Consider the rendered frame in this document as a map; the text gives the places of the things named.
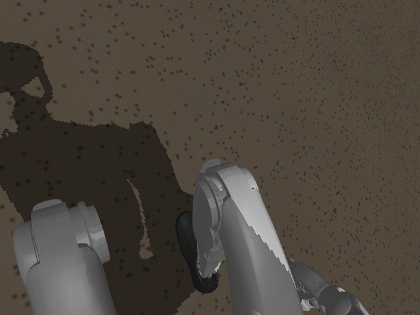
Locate right robot hand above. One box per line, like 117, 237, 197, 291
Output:
285, 256, 331, 311

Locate right robot arm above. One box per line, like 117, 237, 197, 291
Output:
318, 285, 369, 315

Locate right robot foot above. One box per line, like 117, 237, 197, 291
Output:
175, 211, 219, 293

